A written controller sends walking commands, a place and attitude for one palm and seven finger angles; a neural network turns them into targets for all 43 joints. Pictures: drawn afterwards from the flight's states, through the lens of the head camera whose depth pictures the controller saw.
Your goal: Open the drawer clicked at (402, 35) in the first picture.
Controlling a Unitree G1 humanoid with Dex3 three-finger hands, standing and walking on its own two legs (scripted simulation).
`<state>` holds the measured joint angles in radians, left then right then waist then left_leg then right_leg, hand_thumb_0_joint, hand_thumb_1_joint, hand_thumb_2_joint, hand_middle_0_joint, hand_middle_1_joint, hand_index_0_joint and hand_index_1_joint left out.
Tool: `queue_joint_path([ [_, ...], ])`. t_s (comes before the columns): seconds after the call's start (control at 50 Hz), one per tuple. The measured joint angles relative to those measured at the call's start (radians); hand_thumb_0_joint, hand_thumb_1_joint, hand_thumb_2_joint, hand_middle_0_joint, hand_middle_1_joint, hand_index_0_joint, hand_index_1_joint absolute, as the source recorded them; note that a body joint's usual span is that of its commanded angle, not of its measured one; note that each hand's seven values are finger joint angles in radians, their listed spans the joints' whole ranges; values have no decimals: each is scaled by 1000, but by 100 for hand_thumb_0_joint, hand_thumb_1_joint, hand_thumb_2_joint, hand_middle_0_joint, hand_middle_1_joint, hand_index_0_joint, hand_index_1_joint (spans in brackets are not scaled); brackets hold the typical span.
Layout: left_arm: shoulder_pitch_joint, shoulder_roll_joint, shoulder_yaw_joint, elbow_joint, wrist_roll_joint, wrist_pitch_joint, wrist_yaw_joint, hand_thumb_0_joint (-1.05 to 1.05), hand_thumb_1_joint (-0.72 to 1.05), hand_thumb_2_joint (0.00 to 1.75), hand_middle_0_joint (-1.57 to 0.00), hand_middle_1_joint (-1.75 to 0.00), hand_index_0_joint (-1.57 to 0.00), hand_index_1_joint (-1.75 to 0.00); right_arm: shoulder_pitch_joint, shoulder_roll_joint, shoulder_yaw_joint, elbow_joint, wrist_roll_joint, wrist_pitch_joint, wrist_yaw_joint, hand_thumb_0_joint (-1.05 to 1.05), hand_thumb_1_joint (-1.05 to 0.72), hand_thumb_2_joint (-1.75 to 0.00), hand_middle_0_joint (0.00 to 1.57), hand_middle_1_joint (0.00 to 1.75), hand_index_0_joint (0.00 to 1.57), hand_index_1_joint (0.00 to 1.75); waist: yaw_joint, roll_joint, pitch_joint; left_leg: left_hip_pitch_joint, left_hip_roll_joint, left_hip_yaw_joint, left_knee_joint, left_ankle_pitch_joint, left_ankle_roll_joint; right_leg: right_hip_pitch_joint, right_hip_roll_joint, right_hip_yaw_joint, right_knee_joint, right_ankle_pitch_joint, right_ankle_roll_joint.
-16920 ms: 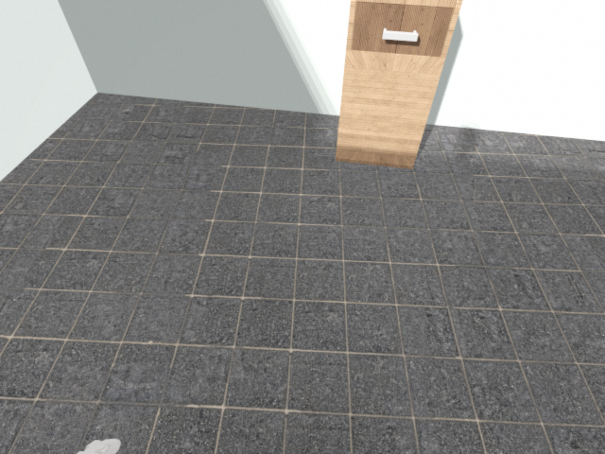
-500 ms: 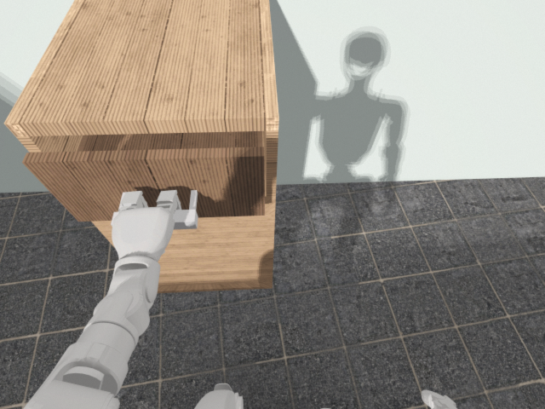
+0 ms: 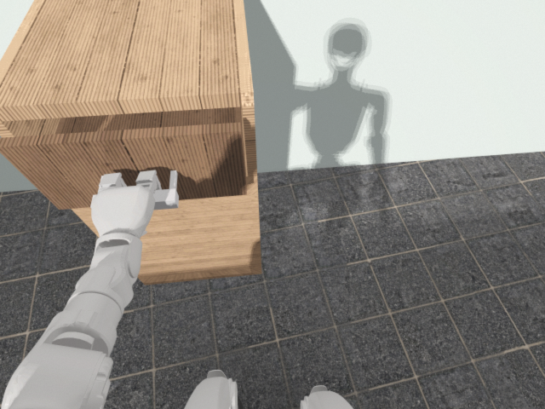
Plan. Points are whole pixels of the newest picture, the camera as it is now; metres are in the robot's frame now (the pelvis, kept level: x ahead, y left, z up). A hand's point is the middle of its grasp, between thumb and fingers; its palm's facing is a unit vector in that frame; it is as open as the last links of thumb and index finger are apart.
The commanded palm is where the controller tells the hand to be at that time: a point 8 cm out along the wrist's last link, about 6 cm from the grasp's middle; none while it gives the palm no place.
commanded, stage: pull the drawer open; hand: left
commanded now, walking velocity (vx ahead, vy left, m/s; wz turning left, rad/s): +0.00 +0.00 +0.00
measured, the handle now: (137, 190) +0.47 +0.22 -0.01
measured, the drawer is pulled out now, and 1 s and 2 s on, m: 0.05 0.12 0.30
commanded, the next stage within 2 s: open the thumb to release the handle in 2.00 s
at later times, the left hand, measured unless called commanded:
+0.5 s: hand (134, 253) +0.36 +0.22 -0.03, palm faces -0.01 -0.09 -1.00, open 5.8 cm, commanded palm +0.34 +0.22 +0.02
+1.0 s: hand (132, 263) +0.35 +0.22 -0.03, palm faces -0.05 -0.08 -1.00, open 5.9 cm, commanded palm +0.29 +0.21 +0.02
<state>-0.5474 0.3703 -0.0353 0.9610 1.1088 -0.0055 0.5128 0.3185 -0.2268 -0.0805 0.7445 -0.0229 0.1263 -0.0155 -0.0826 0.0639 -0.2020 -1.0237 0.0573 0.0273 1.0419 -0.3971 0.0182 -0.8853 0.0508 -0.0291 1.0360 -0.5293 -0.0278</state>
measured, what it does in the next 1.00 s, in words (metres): stands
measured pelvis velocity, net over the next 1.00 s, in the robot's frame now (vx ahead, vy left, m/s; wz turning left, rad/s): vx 0.02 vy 0.00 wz -0.01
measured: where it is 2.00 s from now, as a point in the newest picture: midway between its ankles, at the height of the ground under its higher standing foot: outside the picture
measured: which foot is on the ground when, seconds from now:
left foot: down 0.00-1.00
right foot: down 0.00-1.00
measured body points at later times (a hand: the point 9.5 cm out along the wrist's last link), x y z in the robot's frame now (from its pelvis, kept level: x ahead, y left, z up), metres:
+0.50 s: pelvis +0.03 +0.01 +0.02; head +0.11 +0.01 +0.46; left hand +0.36 +0.22 +0.02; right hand +0.13 -0.25 -0.11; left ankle +0.05 +0.11 -0.66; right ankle -0.02 -0.11 -0.66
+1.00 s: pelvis +0.02 +0.00 +0.01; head +0.08 -0.01 +0.46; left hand +0.34 +0.22 +0.03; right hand +0.14 -0.25 -0.11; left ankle +0.05 +0.11 -0.66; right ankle -0.02 -0.11 -0.66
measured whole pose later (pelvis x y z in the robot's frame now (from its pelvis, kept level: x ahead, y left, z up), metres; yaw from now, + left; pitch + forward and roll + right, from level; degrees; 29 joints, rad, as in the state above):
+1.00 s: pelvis +0.02 +0.00 +0.01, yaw +0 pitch +18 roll -1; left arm -0.11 0.30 -0.09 0.52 1.08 0.08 0.47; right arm 0.22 -0.20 -0.05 0.62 -0.02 0.14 0.00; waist -0.04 0.05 -0.21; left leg -0.86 0.05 0.05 0.98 -0.42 0.02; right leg -0.73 0.05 0.00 0.97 -0.54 -0.03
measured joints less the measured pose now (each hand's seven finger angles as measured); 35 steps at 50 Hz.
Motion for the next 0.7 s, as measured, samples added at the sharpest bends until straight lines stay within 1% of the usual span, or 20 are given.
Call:
queue_joint_path([
  [0.14, -9, 5, -1, 14, -5, 5, -4, 0, 68, 80, -33, -135, -40, -135, -1, -1, 4, -2, 5, -8, -2, 1, -90, -90, 20, 30, 20, 30, -7, -5, 0, 3, 2, 3, -11, 9, 1, 1, 2, 4, -10, 11, 1],
  [0.22, 32, 3, 7, -33, -19, 10, -19, 1, 69, 77, -31, -135, -40, -135, -10, 2, 3, -22, 7, -4, 2, 1, -90, -90, 20, 30, 20, 30, -7, -7, 0, 22, 6, 14, -26, 9, 3, 15, 5, 15, -27, 17, 4],
  [0.28, 98, -6, 7, -104, -32, 16, -24, 1, 70, 75, -29, -135, -40, -135, -18, 4, 3, -42, 8, 1, 8, 1, -90, -90, 20, 30, 20, 30, -2, -8, -2, 46, 8, 26, -41, 4, 6, 36, 6, 28, -45, 19, 7],
  [0.36, 224, -25, -1, -237, -34, 33, -20, 1, 71, 75, -27, -135, -39, -133, -34, 6, 4, -65, 7, 8, 18, 1, -90, -90, 20, 30, 20, 30, 8, -10, -8, 82, 9, 40, -58, -8, 10, 70, 6, 43, -69, 16, 12],
  [0.44, 361, -51, -23, -378, -36, 56, -4, 2, 72, 75, -25, -135, -38, -131, -59, 7, 7, -86, 4, 10, 28, 1, -90, -90, 20, 30, 20, 30, 19, -13, -8, 121, 6, 46, -70, -24, 13, 112, 3, 50, -90, 7, 17],
  [0.5, 448, -68, -52, -466, -31, 79, 12, 2, 72, 75, -24, -135, -38, -131, -83, 6, 11, -102, 0, 11, 33, 1, -90, -90, 20, 30, 20, 30, 28, -15, -7, 146, 1, 45, -75, -34, 14, 141, -1, 48, -102, 0, 19],
  [0.56, 447, -84, -91, -465, -1, 82, 41, 1, 71, 78, -25, -135, -38, -132, -107, 0, 14, -101, -6, 4, 21, 1, -90, -90, 20, 30, 20, 30, 48, -19, -7, 145, -11, 28, -64, -41, 15, 151, -11, 30, -95, -12, 20],
  [0.6, 424, -91, -109, -450, 10, 85, 45, 1, 70, 79, -27, -135, -38, -133, -129, -2, 15, -95, -9, 5, 15, 1, -90, -90, 20, 30, 20, 30, 61, -21, -8, 137, -18, 18, -51, -45, 15, 149, -17, 20, -83, -23, 20],
  [0.64, 403, -96, -124, -435, 15, 97, 41, 0, 70, 80, -28, -135, -39, -133, -152, -1, 16, -94, -9, 8, 11, 1, -90, -90, 20, 30, 20, 30, 68, -20, -8, 133, -22, 12, -43, -46, 15, 148, -20, 13, -75, -28, 19],
  [0.7, 374, -102, -135, -412, 7, 118, 22, 0, 68, 81, -29, -135, -39, -134, -175, 5, 20, -102, -7, 11, 6, 1, -90, -90, 20, 30, 20, 30, 74, -17, -4, 136, -24, 7, -43, -43, 13, 152, -21, 8, -72, -28, 18],
])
